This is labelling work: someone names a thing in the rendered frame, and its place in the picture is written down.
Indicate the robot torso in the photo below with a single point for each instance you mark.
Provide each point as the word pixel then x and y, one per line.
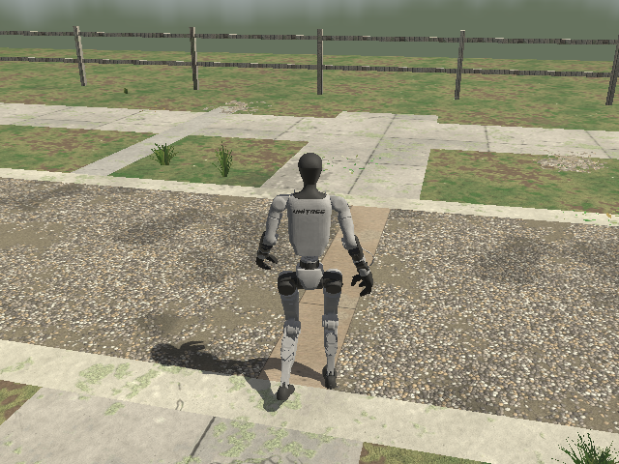
pixel 309 222

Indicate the robot left forearm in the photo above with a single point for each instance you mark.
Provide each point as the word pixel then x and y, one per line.
pixel 263 250

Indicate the robot right upper arm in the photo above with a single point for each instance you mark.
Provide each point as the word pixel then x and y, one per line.
pixel 340 205

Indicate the robot right hand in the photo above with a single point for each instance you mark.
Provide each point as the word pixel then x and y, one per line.
pixel 366 281

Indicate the robot left upper arm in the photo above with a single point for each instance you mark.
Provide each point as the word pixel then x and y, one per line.
pixel 278 205

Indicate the robot left hand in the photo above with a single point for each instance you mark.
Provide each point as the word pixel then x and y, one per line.
pixel 262 265

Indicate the left robot foot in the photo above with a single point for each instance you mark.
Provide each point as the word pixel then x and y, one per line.
pixel 283 393

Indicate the robot right forearm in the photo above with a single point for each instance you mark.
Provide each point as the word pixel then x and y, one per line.
pixel 359 259

